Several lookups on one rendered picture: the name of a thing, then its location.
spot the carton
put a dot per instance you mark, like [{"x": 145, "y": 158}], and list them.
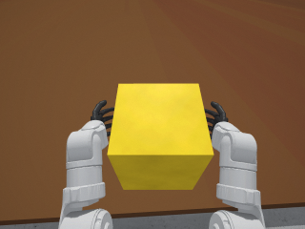
[{"x": 160, "y": 138}]

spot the robot right forearm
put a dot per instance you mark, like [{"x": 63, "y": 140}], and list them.
[{"x": 237, "y": 185}]

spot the left robot upper arm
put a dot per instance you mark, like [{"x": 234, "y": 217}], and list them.
[{"x": 87, "y": 219}]

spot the right robot upper arm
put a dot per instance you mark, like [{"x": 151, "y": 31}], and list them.
[{"x": 224, "y": 219}]

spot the robot left forearm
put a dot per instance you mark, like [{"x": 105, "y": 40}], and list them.
[{"x": 84, "y": 183}]

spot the right robot hand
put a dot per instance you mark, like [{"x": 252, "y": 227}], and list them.
[{"x": 219, "y": 116}]

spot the left robot hand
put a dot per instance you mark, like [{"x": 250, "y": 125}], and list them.
[{"x": 98, "y": 115}]

